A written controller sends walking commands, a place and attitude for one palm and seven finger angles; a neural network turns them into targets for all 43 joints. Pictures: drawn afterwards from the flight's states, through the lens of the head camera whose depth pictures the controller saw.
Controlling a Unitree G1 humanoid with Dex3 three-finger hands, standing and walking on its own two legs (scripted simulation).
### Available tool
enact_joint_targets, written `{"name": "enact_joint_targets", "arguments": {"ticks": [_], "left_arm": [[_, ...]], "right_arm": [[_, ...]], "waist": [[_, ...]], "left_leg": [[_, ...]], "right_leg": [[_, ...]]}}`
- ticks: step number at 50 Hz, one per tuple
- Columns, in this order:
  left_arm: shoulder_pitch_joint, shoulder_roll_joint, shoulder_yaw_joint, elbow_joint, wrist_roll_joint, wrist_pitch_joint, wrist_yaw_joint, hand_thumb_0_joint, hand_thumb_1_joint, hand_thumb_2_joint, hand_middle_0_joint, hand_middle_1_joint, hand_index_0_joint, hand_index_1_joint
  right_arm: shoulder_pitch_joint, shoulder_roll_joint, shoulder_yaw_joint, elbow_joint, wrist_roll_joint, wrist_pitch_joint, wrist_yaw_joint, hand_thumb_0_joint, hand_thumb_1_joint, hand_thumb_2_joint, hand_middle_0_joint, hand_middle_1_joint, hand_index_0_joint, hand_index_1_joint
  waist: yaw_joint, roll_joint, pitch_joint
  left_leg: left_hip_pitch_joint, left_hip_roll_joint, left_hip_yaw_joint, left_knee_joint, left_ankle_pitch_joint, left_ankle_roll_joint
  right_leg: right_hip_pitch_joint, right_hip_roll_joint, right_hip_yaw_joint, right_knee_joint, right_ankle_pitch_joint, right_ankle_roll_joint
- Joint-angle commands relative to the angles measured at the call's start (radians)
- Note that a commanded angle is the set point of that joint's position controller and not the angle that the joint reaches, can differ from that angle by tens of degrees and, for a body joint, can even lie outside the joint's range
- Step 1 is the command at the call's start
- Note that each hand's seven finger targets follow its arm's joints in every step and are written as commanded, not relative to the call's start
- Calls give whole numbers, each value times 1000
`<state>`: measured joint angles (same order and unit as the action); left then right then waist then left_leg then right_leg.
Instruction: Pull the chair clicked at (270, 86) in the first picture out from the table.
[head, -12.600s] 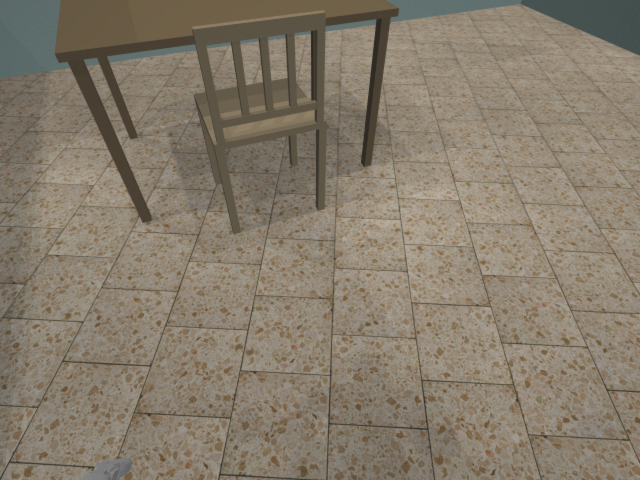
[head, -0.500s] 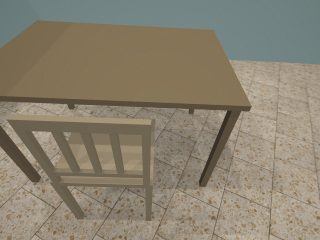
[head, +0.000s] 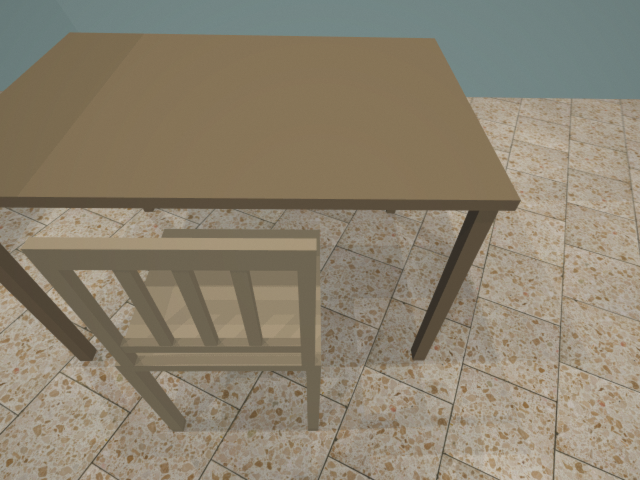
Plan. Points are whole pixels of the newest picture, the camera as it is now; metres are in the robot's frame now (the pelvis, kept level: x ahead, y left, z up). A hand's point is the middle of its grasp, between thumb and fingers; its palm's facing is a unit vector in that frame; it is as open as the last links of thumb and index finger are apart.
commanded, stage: look again from close up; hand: left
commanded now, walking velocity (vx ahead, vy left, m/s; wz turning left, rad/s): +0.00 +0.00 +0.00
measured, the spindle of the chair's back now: (198, 308) +0.40 +0.24 -0.10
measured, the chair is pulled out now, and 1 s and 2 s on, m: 0.00 0.00 0.00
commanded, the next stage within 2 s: raise the hand toward the chair's back in 0.82 s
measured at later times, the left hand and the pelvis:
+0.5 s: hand out of the picture -0.03 +0.16 -0.17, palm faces +0.01 -0.98 -0.18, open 7.3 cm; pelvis -0.02 +0.00 +0.00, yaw -1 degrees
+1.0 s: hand out of the picture +0.02 +0.17 -0.15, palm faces +0.15 -0.96 -0.24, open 7.2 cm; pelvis -0.02 -0.02 +0.00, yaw +0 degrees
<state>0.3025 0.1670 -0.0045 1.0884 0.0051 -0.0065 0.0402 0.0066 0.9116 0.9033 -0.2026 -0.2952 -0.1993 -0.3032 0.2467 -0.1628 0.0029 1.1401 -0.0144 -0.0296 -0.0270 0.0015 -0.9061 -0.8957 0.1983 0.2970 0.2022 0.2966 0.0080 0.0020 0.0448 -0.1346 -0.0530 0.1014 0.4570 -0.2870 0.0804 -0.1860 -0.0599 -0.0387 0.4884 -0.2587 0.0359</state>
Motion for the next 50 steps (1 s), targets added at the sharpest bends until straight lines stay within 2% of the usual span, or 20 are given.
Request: {"name": "enact_joint_targets", "arguments": {"ticks": [1, 10, 22, 29, 35, 41, 45, 46, 47, 48, 49, 50], "left_arm": [[63, 98, 11, -21, 5, -9, 10, 0, 900, 900, -200, -300, -200, -300], [62, 93, 8, -13, 8, -10, 9, 0, 900, 900, -200, -300, -200, -300], [85, 72, 5, 0, 12, -9, 6, 0, 900, 900, -200, -300, -200, -300], [103, 60, 6, 5, 10, -16, 7, 0, 900, 900, -200, -300, -200, -300], [112, 57, 6, 9, 8, -18, 9, 0, 900, 900, -200, -300, -200, -300], [116, 51, 6, 9, 9, -18, 9, 0, 900, 900, -200, -300, -200, -300], [115, 53, 7, 7, 9, -19, 9, 0, 900, 900, -200, -300, -200, -300], [121, 79, 2, 39, 25, -29, 42, 0, 900, 900, -200, -300, -200, -300], [-580, 269, 92, -1489, -176, -242, 39, 0, 877, 890, -198, -296, -198, -296], [-245, 201, 73, -1236, -102, -180, 93, 0, 853, 880, -195, -293, -195, -293], [-101, 38, 13, -921, -102, -140, 125, 0, 830, 870, -193, -289, -193, -289], [112, -83, -56, -857, -119, -54, 134, 0, 807, 860, -191, -285, -191, -285]], "right_arm": [[40, -118, -23, -23, 4, -9, -8, 0, -900, -900, 200, 300, 200, 300], [42, -109, -21, -12, 6, -10, -4, 0, -900, -900, 200, 300, 200, 300], [69, -92, -19, -2, 6, -2, 0, 0, -900, -900, 200, 300, 200, 300], [98, -78, -21, 5, 6, -5, -1, 0, -900, -900, 200, 300, 200, 300], [109, -68, -20, 12, 8, -7, -3, 0, -900, -900, 200, 300, 200, 300], [111, -59, -20, 16, 9, -5, -2, 0, -900, -900, 200, 300, 200, 300], [114, -57, -19, 14, 9, -6, -3, 0, -900, -900, 200, 300, 200, 300], [41, -96, -7, -76, 14, -13, 5, 0, -900, -900, 200, 300, 200, 300], [61, -270, -33, -458, 51, -150, -41, 0, -900, -900, 200, 300, 200, 300], [-51, -185, 7, -400, 64, -243, -64, 0, -900, -900, 200, 300, 200, 300], [-24, -185, -18, -285, 46, -258, -66, 0, -900, -900, 200, 300, 200, 300], [28, -153, -27, -338, 73, -255, -47, 0, -900, -900, 200, 300, 200, 300]], "waist": [[-5, -8, 31], [-8, -5, 33], [-8, 10, 76], [-11, -21, 46], [-12, -16, 26], [-11, -18, 55], [-12, -9, 42], [6, -74, 53], [-113, 113, -452], [-29, 196, -383], [-48, 142, -229], [-44, 102, -122]], "left_leg": [[-24, 162, -152, -122, 250, -29], [-27, 160, -154, -154, 179, -32], [-86, 162, -173, -213, -27, -37], [-56, 160, -158, -188, 34, -36], [-32, 162, -148, -171, 93, -34], [-51, 160, -144, -169, 63, -37], [-39, 161, -143, -163, 95, -37], [-146, 192, -118, 15, 291, -58], [130, 76, -123, -77, 204, -82], [85, 103, -116, -119, 182, -84], [-41, 110, -120, -121, 49, -98], [-137, 110, -165, -140, -72, -98]], "right_leg": [[-24, -50, 67, -66, 148, -49], [-26, -52, 75, -91, 127, -46], [-54, -48, 76, -108, 63, -47], [-59, -51, 82, -105, 89, -50], [-60, -48, 89, -102, 108, -53], [-77, -47, 99, -113, 85, -55], [-70, -45, 100, -112, 104, -56], [-31, -77, 77, -76, 307, -52], [37, 37, 12, -7, 173, -53], [-25, 59, -6, 55, 19, -80], [-84, 47, -36, 57, -11, -70], [-143, 43, -57, 44, -56, -59]]}}
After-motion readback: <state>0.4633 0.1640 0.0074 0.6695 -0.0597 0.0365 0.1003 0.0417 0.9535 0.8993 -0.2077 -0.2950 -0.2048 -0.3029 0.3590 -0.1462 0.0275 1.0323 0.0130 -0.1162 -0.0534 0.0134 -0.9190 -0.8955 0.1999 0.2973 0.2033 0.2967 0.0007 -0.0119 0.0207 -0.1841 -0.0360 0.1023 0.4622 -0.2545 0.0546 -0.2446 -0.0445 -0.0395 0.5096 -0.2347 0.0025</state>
